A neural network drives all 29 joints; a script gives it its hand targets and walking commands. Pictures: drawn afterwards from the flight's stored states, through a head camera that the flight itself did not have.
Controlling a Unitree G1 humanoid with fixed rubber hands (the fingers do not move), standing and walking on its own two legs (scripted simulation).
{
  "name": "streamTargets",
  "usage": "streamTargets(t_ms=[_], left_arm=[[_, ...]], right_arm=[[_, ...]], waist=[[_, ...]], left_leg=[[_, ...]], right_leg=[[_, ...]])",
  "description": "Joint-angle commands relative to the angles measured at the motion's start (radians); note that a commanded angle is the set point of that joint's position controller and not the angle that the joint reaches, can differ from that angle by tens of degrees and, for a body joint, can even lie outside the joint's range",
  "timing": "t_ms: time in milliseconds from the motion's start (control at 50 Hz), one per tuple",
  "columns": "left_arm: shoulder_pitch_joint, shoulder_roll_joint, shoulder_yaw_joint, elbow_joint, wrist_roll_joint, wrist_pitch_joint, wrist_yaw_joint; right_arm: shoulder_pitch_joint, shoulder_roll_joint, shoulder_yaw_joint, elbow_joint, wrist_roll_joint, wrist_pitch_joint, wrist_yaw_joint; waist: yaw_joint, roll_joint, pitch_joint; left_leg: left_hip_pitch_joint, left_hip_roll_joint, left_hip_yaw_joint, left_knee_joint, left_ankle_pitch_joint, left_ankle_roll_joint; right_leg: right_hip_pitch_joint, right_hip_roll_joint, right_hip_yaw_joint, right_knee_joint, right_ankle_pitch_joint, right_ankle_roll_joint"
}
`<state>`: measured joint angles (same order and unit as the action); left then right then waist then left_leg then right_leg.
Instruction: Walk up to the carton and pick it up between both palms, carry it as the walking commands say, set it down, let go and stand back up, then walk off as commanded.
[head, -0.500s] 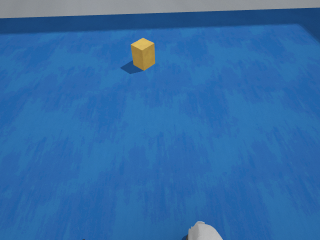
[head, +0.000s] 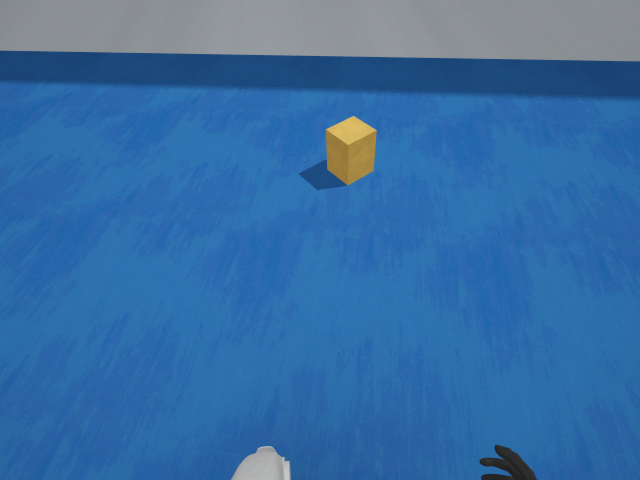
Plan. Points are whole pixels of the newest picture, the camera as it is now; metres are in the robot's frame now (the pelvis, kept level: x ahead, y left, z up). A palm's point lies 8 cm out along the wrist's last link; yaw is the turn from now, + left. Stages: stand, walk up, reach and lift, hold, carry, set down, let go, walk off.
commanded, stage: walk up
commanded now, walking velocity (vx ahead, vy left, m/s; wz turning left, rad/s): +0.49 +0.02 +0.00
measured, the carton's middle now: (350, 150) +1.60 +0.02 -0.66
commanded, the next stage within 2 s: none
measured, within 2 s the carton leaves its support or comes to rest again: neither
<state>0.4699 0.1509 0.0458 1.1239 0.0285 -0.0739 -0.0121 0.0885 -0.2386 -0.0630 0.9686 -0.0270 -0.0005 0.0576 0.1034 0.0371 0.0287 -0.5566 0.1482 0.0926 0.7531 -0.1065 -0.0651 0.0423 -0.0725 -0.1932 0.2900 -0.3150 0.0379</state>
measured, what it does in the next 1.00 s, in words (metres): walks ahead: left foot, then right foot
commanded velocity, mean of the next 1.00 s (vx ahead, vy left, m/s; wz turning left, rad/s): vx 0.50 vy -0.05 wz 0.00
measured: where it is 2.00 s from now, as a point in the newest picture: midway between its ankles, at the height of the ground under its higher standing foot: (334, 258)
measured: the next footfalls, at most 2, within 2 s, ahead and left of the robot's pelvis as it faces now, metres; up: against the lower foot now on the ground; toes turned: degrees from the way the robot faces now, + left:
left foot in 0.10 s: +0.23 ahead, +0.16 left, +0.00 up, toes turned +11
right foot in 0.54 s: +0.42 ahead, -0.09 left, +0.00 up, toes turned -11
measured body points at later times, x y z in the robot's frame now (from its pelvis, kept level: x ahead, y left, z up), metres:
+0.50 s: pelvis +0.26 +0.04 -0.01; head +0.27 +0.03 +0.44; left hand +0.41 +0.27 -0.14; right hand +0.18 -0.20 -0.17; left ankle +0.19 +0.15 -0.74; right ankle +0.37 -0.09 -0.73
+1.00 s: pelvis +0.54 +0.05 -0.02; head +0.56 +0.05 +0.43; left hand +0.39 +0.26 -0.16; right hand +0.71 -0.17 -0.14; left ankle +0.66 +0.17 -0.73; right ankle +0.38 -0.08 -0.74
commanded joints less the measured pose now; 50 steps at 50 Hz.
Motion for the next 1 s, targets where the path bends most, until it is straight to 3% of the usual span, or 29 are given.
streamTargets(t_ms=[0,20,40,60,80,100,120,140,160,200,260,320,420,480,500,520,540,560,580,600,640,700,760,820,900,920,940,960,980], left_arm=[[-0.002,0.178,0.020,-0.056,-0.006,-0.009,0.004],[-0.012,0.188,0.020,-0.062,-0.011,-0.007,0.004],[-0.005,0.170,0.012,-0.060,-0.019,-0.007,0.006],[-0.008,0.124,0.000,-0.082,-0.035,-0.012,0.006],[-0.029,0.072,-0.009,-0.138,-0.038,-0.016,0.002],[-0.066,0.125,0.011,-0.137,-0.024,-0.010,-0.001],[-0.082,0.133,0.012,-0.107,-0.023,-0.001,0.002],[-0.088,0.120,0.011,-0.092,-0.018,0.000,0.003],[-0.071,0.098,0.002,-0.083,-0.016,0.009,0.003],[-0.042,0.061,-0.002,-0.083,-0.007,0.028,-0.001],[-0.112,0.040,0.002,-0.114,-0.002,0.050,-0.013],[-0.215,0.041,0.005,-0.148,-0.005,0.060,-0.028],[-0.340,0.080,0.008,-0.183,-0.008,0.061,-0.048],[-0.316,0.111,0.019,-0.173,-0.005,0.038,-0.037],[-0.210,0.147,0.032,-0.140,-0.005,0.026,-0.025],[-0.039,0.242,0.060,-0.101,0.004,0.017,-0.009],[0.078,0.328,0.071,-0.067,0.013,0.017,0.005],[0.048,0.331,0.062,-0.064,0.014,0.013,0.011],[0.027,0.300,0.049,-0.075,0.022,0.000,0.009],[-0.034,0.258,0.046,-0.099,0.012,-0.005,0.010],[-0.153,0.181,0.035,-0.129,-0.003,-0.014,0.010],[-0.122,0.158,0.023,-0.113,-0.006,-0.024,0.009],[-0.077,0.143,0.018,-0.085,0.003,-0.034,0.011],[-0.083,0.152,0.024,-0.080,0.005,-0.029,0.006],[-0.025,0.176,0.021,-0.055,-0.003,-0.017,0.009],[-0.024,0.180,0.019,-0.052,-0.006,-0.016,0.010],[-0.047,0.181,0.018,-0.057,-0.012,-0.015,0.013],[-0.054,0.171,0.013,-0.060,-0.017,-0.013,0.013],[-0.056,0.140,0.006,-0.073,-0.027,-0.014,0.012]], right_arm=[[-0.042,-0.009,0.010,-0.078,-0.008,-0.036,0.007],[0.048,-0.037,0.001,-0.046,-0.014,-0.043,-0.001],[0.195,-0.086,-0.017,0.005,-0.021,-0.055,-0.017],[0.387,-0.178,-0.046,0.050,-0.033,-0.069,-0.039],[0.530,-0.297,-0.072,0.073,-0.035,-0.078,-0.054],[0.473,-0.321,-0.074,0.073,-0.015,-0.068,-0.058],[0.410,-0.239,-0.053,0.059,-0.015,-0.073,-0.057],[0.367,-0.188,-0.033,0.055,-0.016,-0.080,-0.059],[0.302,-0.145,-0.018,0.050,-0.009,-0.091,-0.060],[0.195,-0.085,-0.010,0.016,-0.002,-0.099,-0.059],[0.158,-0.071,-0.010,0.015,-0.008,-0.094,-0.057],[0.185,-0.067,-0.013,0.033,-0.018,-0.090,-0.055],[0.235,-0.113,-0.024,0.046,-0.015,-0.075,-0.053],[0.259,-0.115,-0.023,0.053,-0.006,-0.069,-0.054],[0.266,-0.097,-0.015,0.049,-0.005,-0.073,-0.053],[0.267,-0.053,0.007,0.016,-0.004,-0.078,-0.054],[0.252,-0.014,0.010,-0.020,0.013,-0.084,-0.057],[0.219,-0.053,0.001,-0.014,0.004,-0.090,-0.057],[0.202,-0.064,-0.008,0.018,0.002,-0.086,-0.058],[0.218,-0.040,-0.001,0.031,0.009,-0.082,-0.054],[0.217,-0.021,0.004,0.033,0.006,-0.065,-0.044],[0.178,0.006,0.008,0.023,-0.005,-0.043,-0.030],[0.110,0.032,0.011,0.000,-0.002,-0.034,-0.019],[0.003,0.030,0.017,-0.044,0.006,-0.031,-0.007],[-0.064,0.016,0.017,-0.080,-0.001,-0.041,-0.002],[-0.046,0.003,0.014,-0.077,-0.005,-0.044,-0.005],[0.018,-0.013,0.008,-0.062,-0.009,-0.051,-0.010],[0.141,-0.051,-0.005,-0.019,-0.015,-0.057,-0.019],[0.333,-0.125,-0.030,0.039,-0.027,-0.069,-0.035]], waist=[[-0.057,-0.208,0.059],[-0.105,-0.163,0.003],[-0.174,-0.045,-0.096],[-0.271,0.177,-0.214],[-0.302,0.425,-0.328],[-0.269,0.256,-0.270],[-0.247,0.044,-0.204],[-0.207,-0.066,-0.156],[-0.164,-0.043,-0.095],[-0.121,0.078,-0.063],[-0.106,0.141,0.062],[-0.112,0.110,0.104],[-0.136,0.090,0.115],[-0.092,0.003,0.046],[-0.035,-0.086,-0.041],[0.038,-0.330,-0.172],[0.071,-0.475,-0.230],[0.040,-0.354,-0.187],[0.016,-0.135,-0.122],[-0.002,-0.091,-0.070],[-0.053,-0.123,-0.008],[-0.060,-0.171,0.014],[-0.054,-0.169,0.067],[-0.046,-0.194,0.110],[-0.037,-0.223,0.103],[-0.052,-0.198,0.082],[-0.095,-0.174,0.045],[-0.159,-0.089,-0.034],[-0.249,0.065,-0.144]], left_leg=[[0.194,-0.071,0.084,-0.155,-0.100,0.043],[0.335,-0.104,0.109,-0.182,-0.128,0.059],[0.547,-0.113,0.105,-0.203,-0.134,0.085],[0.772,0.092,-0.141,-0.288,-0.217,0.148],[0.928,0.384,-0.553,-0.437,-0.259,0.228],[0.827,0.373,-0.606,-0.500,-0.217,0.279],[0.763,0.356,-0.514,-0.461,-0.160,0.274],[0.676,0.344,-0.481,-0.441,-0.005,0.235],[0.543,0.303,-0.398,-0.458,0.067,0.215],[0.406,0.250,-0.274,-0.508,-0.041,0.205],[0.246,0.258,-0.216,-0.589,-0.186,0.203],[0.177,0.218,-0.148,-0.619,-0.226,0.186],[0.244,0.196,-0.121,-0.627,-0.226,0.188],[0.288,0.145,-0.071,-0.458,-0.036,0.162],[0.239,0.096,-0.032,-0.259,0.054,0.130],[0.094,0.020,0.028,0.090,-0.029,0.073],[-0.081,-0.095,0.010,0.356,-0.432,0.067],[-0.150,-0.058,-0.058,0.468,-0.427,0.071],[-0.168,-0.036,-0.074,0.515,-0.360,0.053],[-0.153,-0.004,-0.102,0.482,-0.299,0.048],[-0.099,0.018,-0.100,0.408,-0.226,0.046],[-0.090,0.024,-0.059,0.297,-0.130,0.027],[-0.066,0.017,-0.026,0.148,-0.093,0.009],[0.011,-0.004,0.015,-0.042,-0.051,0.008],[0.068,-0.039,0.061,-0.134,-0.055,0.027],[0.120,-0.047,0.064,-0.147,-0.067,0.035],[0.234,-0.071,0.075,-0.179,-0.085,0.052],[0.425,-0.097,0.092,-0.197,-0.090,0.072],[0.671,-0.013,-0.022,-0.250,-0.121,0.122]], right_leg=[[-0.190,-0.200,0.070,-0.044,0.302,-0.124],[-0.235,-0.183,0.053,0.083,0.378,-0.115],[-0.307,-0.130,0.017,0.310,0.426,-0.096],[-0.499,-0.064,-0.009,0.626,0.241,-0.050],[-0.703,0.028,0.056,0.921,-0.262,-0.026],[-0.746,-0.002,0.165,1.037,-0.198,-0.038],[-0.755,-0.058,0.185,1.069,-0.124,-0.055],[-0.747,-0.080,0.211,1.046,-0.081,-0.055],[-0.690,-0.098,0.218,1.009,-0.047,-0.049],[-0.613,-0.120,0.205,0.912,-0.011,-0.031],[-0.583,-0.126,0.155,0.733,0.021,-0.007],[-0.489,-0.096,0.115,0.531,0.085,0.003],[-0.418,-0.047,0.072,0.340,0.138,-0.009],[-0.267,-0.012,0.049,0.225,0.140,-0.036],[-0.086,-0.028,0.082,0.172,0.137,-0.069],[0.125,-0.230,0.343,0.066,-0.010,-0.137],[0.253,-0.414,0.631,-0.050,-0.077,-0.219],[0.224,-0.391,0.645,-0.041,-0.033,-0.259],[0.147,-0.403,0.631,-0.028,0.141,-0.236],[0.057,-0.374,0.516,-0.028,0.240,-0.213],[-0.069,-0.312,0.349,-0.059,0.250,-0.177],[-0.070,-0.259,0.268,-0.110,0.235,-0.151],[-0.112,-0.247,0.211,-0.137,0.290,-0.153],[-0.174,-0.206,0.149,-0.157,0.213,-0.145],[-0.149,-0.223,0.150,-0.123,0.269,-0.141],[-0.162,-0.226,0.146,-0.088,0.304,-0.136],[-0.200,-0.201,0.116,0.003,0.366,-0.121],[-0.265,-0.154,0.071,0.178,0.423,-0.098],[-0.416,-0.085,0.021,0.467,0.383,-0.059]])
